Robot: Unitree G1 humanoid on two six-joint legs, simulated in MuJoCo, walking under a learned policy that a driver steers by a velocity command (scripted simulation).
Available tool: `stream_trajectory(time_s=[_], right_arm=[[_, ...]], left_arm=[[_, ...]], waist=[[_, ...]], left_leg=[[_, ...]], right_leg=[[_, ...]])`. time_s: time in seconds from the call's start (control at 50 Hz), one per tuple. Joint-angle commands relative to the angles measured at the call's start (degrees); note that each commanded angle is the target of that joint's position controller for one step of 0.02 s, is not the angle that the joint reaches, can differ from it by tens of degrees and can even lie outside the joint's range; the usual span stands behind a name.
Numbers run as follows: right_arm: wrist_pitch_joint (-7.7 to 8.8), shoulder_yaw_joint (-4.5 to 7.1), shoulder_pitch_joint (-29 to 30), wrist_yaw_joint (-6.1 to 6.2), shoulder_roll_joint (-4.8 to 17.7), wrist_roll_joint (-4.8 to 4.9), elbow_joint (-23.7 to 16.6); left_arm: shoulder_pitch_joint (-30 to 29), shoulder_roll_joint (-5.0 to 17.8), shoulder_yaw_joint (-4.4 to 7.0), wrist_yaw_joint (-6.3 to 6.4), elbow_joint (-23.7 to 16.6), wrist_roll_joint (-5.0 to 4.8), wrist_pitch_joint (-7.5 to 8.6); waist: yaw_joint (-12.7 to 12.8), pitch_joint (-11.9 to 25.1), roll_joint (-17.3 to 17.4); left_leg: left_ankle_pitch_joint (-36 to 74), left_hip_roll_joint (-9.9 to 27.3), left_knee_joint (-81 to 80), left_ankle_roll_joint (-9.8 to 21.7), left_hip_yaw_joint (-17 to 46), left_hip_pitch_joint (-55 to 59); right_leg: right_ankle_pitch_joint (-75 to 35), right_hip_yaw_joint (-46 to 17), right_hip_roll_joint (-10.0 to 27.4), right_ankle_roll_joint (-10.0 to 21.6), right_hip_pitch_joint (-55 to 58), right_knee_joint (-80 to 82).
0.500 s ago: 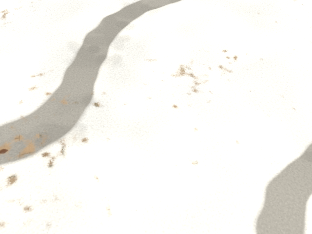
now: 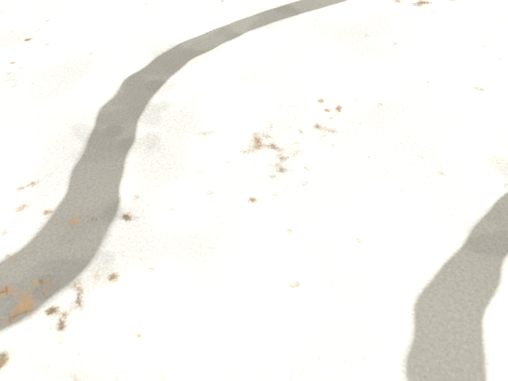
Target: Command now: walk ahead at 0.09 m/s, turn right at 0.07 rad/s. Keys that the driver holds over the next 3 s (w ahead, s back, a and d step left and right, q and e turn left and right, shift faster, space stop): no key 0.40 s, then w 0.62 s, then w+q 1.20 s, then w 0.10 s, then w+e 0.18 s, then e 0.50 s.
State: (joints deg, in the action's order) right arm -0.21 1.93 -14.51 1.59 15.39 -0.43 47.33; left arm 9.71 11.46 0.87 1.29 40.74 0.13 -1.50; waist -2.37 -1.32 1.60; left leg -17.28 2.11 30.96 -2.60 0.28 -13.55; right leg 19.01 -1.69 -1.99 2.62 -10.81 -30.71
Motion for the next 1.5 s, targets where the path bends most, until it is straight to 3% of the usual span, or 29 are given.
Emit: stream_trajectory(time_s=[0.02, 0.06, 0.12, 0.16, 0.2, 0.24, 0.4, 0.46, 0.5, 0.54, 0.58, 0.62, 0.64, 0.66, 0.68, 0.72, 0.78, 0.88, 0.96, 1.02, 1.06, 1.08, 1.1, 1.14, 1.16, 1.24, 1.32, 1.42, 1.5], right_arm=[[1.56, 1.07, 7.2, 0.37, 4.9, 1.57, -4.8], [2.01, 0.70, 4.0, 0.00, 4.1, 0.95, -3.0], [1.62, -0.25, -0.6, -1.01, 2.5, 0.26, 0.9], [0.99, -0.49, -1.3, -1.55, 4.0, -0.13, 2.6], [0.47, -0.05, 1.9, -1.24, 7.2, 0.98, 2.5], [0.64, -0.67, 3.1, -1.00, 5.0, 0.88, 3.1], [1.58, -1.00, 4.6, -0.45, 4.6, 0.32, 6.7], [1.37, -0.08, 2.3, -0.46, 6.1, 1.46, 8.5], [2.54, 0.48, 0.4, -0.43, 7.6, 2.16, 9.1], [3.63, 0.74, -0.3, -0.64, 8.9, 2.72, 9.6], [4.02, 0.53, 2.8, -0.95, 8.4, 2.70, 8.5], [3.79, -0.56, 11.0, -1.44, 4.9, 3.09, 5.2], [5.12, -2.01, 13.9, -1.93, 0.1, 2.94, 1.8], [6.33, -1.24, 13.8, -1.79, 4.1, 2.66, 1.2], [6.63, -0.67, 10.5, -2.08, 5.8, 2.89, 2.4], [6.39, -0.79, 7.7, -2.50, 5.0, 2.25, 3.6], [5.82, -0.83, 10.4, -3.77, 2.6, 1.01, 1.8], [5.50, -1.55, 22.0, -3.56, -0.7, 1.23, -3.9], [5.77, -0.66, 24.5, -3.86, 2.1, 2.30, -5.9], [5.97, 1.43, 17.5, -3.54, 6.1, 2.03, -4.6], [5.37, 3.34, -2.2, -2.97, 9.2, 1.94, 1.3], [5.04, 4.40, -10.4, -2.90, 12.7, 0.26, 2.7], [4.57, 3.35, -9.4, -3.06, 8.8, 1.13, 3.5], [5.53, 2.24, 2.2, -3.05, 6.3, 1.05, 1.8], [5.98, 1.70, 5.1, -3.29, 5.3, 0.35, 1.4], [6.69, 1.04, 6.2, -2.97, 5.2, 0.50, 0.7], [6.13, 2.67, 1.6, -1.93, 9.9, 1.18, 0.9], [4.35, 3.45, -4.2, -0.39, 10.7, 2.22, 0.9], [3.66, 3.38, -4.2, -0.43, 9.7, 2.02, 0.2]], left_arm=[[2.3, 10.5, 2.70, 0.43, -1.6, 0.22, 1.73], [0.4, 7.0, 1.81, 0.33, -1.4, 0.73, 3.13], [-3.0, 6.9, 1.96, -0.06, -1.1, -0.44, 3.06], [-0.1, 6.8, 2.22, -0.32, 0.2, -0.45, 2.82], [5.4, 6.7, 2.40, -0.28, 1.9, 0.68, 2.47], [3.1, 7.3, 2.50, 0.48, 2.6, -0.16, 1.93], [4.3, 7.2, 2.55, 2.24, 5.7, -0.73, 0.05], [5.6, 6.7, 2.71, 1.81, 7.1, -1.45, 0.46], [3.5, 4.9, 2.12, 1.24, 5.9, -1.96, 2.40], [0.5, 4.9, 2.35, 0.37, 5.0, -1.83, 4.51], [4.1, 5.1, 2.78, -0.46, 6.8, -1.63, 5.50], [17.4, 6.4, 3.69, -0.95, 12.6, -1.90, 5.86], [24.1, 12.1, 5.26, -1.21, 15.1, -2.19, 6.48], [24.7, 13.5, 5.28, -2.46, 14.6, -1.48, 7.75], [21.1, 9.5, 4.05, -2.95, 14.0, -0.23, 8.46], [16.4, 8.5, 3.71, -3.21, 12.7, -0.51, 8.65], [18.4, 5.3, 2.60, -2.33, 14.5, -0.80, 6.99], [20.0, 8.6, 2.74, -0.11, 16.0, -0.20, 5.94], [20.7, 9.3, 3.16, -0.15, 17.6, -0.66, 6.26], [17.6, 10.0, 3.55, -0.25, 17.3, 0.21, 5.48], [13.4, 10.0, 3.35, -0.19, 15.5, 1.49, 4.43], [19.6, 4.4, 1.68, -1.01, 15.1, 1.51, 5.04], [20.0, 3.3, 1.04, -1.77, 16.3, 0.46, 6.64], [10.0, 9.3, 2.52, -1.77, 11.6, -2.58, 9.01], [7.9, 8.8, 2.63, -1.52, 10.7, -2.38, 9.69], [8.6, 7.2, 3.24, -0.20, 9.2, -0.01, 8.01], [-2.4, 6.3, 2.80, 0.70, 4.5, 0.67, 6.99], [-10.9, 7.9, 2.45, -1.00, 1.4, -0.66, 8.02], [-6.9, 10.9, 3.47, -1.15, 1.3, -1.37, 8.76]], waist=[[3.7, -7.5, -12.0], [1.5, -3.3, -11.8], [-1.4, 3.3, -7.1], [-0.7, 4.6, -4.3], [3.1, 3.2, 4.8], [1.3, 2.1, 2.2], [1.5, 1.5, -1.3], [0.7, -0.3, 0.2], [-0.3, -6.6, 4.5], [-0.3, -8.7, 8.6], [2.3, -6.6, 7.3], [8.7, -4.5, 1.1], [9.8, -4.7, -14.9], [9.7, -6.2, -16.0], [6.3, -6.1, -8.5], [4.1, -3.2, -5.3], [4.3, -1.5, -7.3], [6.9, -5.9, -6.7], [6.0, -7.8, -7.8], [0.1, -0.3, -9.4], [-8.9, 11.1, -7.8], [-7.2, 21.0, 5.6], [-5.9, 24.4, 10.4], [-2.2, 4.6, 3.1], [0.2, -0.1, -0.5], [4.3, -0.8, 1.1], [1.6, -2.8, 3.0], [-1.6, -0.6, 2.4], [1.9, 0.9, 4.9]], left_leg=[[-7.4, -1.0, 9.7, 1.9, 0.8, -12.6], [-9.7, 1.5, 11.6, 2.2, 4.1, -12.6], [0.4, 0.4, 2.1, 1.3, 1.3, 0.1], [21.5, 0.0, -3.8, 1.6, 1.7, 8.8], [25.2, 1.8, -2.9, 4.3, 3.0, 7.7], [21.7, 1.0, -3.6, 4.5, 3.0, 6.7], [20.7, 0.2, -5.3, 4.2, 2.4, 5.8], [-12.1, 0.3, -7.3, 7.5, 4.9, 4.4], [-28.6, 7.0, -14.1, 12.3, 16.1, 2.9], [-28.6, 14.5, -19.1, 16.9, 26.7, 2.0], [-21.8, 13.7, -17.2, 15.7, 23.9, -1.0], [-13.0, 5.1, -5.4, 9.9, 10.1, -13.4], [-4.4, -4.0, 13.3, 5.1, -1.3, -24.3], [-13.7, -5.2, 26.2, 4.4, 1.8, -34.0], [-13.1, -3.1, 32.3, 5.7, 6.4, -36.6], [-3.4, 0.6, 33.0, 7.2, 5.5, -38.4], [5.7, 2.0, 27.8, 5.6, 0.5, -34.2], [17.2, -2.0, 4.8, 3.2, -5.4, -21.9], [20.2, -2.1, -3.1, 6.0, -3.6, -18.5], [14.3, -5.2, -0.6, 9.3, -4.6, -8.4], [17.5, -2.2, 0.8, 13.3, -0.3, 16.5], [5.8, 12.0, -2.0, 23.3, 25.3, 38.4], [-2.7, 18.0, -13.2, 26.0, 44.2, 39.8], [-7.5, 14.4, -19.6, 21.4, 33.5, 19.5], [-2.3, 12.1, -21.8, 20.2, 28.6, 10.6], [9.2, 6.5, -24.6, 18.9, 17.1, -3.0], [4.9, 4.7, -25.7, 17.7, 15.1, -7.4], [1.7, 5.2, -19.5, 14.6, 17.8, -4.3], [-1.9, 5.4, -10.8, 12.4, 23.0, -0.5]], right_leg=[[7.5, -22.1, 15.5, 8.9, -2.8, 19.0], [-15.8, -18.7, 15.8, 9.4, 2.4, 14.5], [-35.2, -9.6, 11.3, 7.4, 1.4, 7.9], [-30.6, -5.8, 7.0, 3.4, -1.2, 5.3], [-17.6, -3.1, 2.4, 0.3, -1.2, 5.3], [-18.0, -2.2, 2.0, -0.1, -1.1, 3.6], [-19.3, -2.2, 2.5, -0.4, 1.6, 4.5], [7.8, 0.6, -0.6, 1.3, -3.8, 1.4], [14.1, 1.1, -0.6, 2.4, -12.0, -3.2], [8.7, 3.1, 0.9, 2.4, -14.6, -8.1], [7.4, 3.0, 1.9, 3.7, -8.0, -4.0], [8.0, -3.9, 4.2, 6.3, 8.9, 7.5], [6.5, -23.5, 13.4, 10.3, 18.9, 17.2], [-8.5, -37.0, 22.8, 14.7, 23.0, 20.2], [-17.8, -31.7, 22.7, 13.8, 23.7, 17.0], [-30.5, -19.8, 19.2, 9.7, 26.1, 15.9], [-40.2, -9.3, 13.7, 6.8, 23.8, 18.3], [-37.9, -2.9, 9.6, 5.6, 11.4, 24.2], [-36.4, -3.3, 13.0, 5.7, 14.8, 25.1], [-61.4, -2.4, 14.4, 4.6, 19.9, 14.1], [-61.1, 0.1, 11.3, 2.2, 9.7, -9.3], [-33.2, 1.7, 2.3, -2.0, -12.5, -33.5], [10.8, -4.3, -2.9, -1.8, -19.9, -45.4], [4.5, -5.6, 2.9, 0.2, -26.6, -46.8], [1.0, -4.8, 4.8, 0.3, -25.2, -42.7], [-3.9, -2.9, 7.7, -2.1, -16.9, -30.8], [-15.0, -2.0, 6.7, -4.5, -16.4, -13.1], [-22.3, -3.1, 3.7, -6.9, -11.7, -0.6], [-12.3, -3.6, 4.0, -4.7, -4.4, 4.6]])
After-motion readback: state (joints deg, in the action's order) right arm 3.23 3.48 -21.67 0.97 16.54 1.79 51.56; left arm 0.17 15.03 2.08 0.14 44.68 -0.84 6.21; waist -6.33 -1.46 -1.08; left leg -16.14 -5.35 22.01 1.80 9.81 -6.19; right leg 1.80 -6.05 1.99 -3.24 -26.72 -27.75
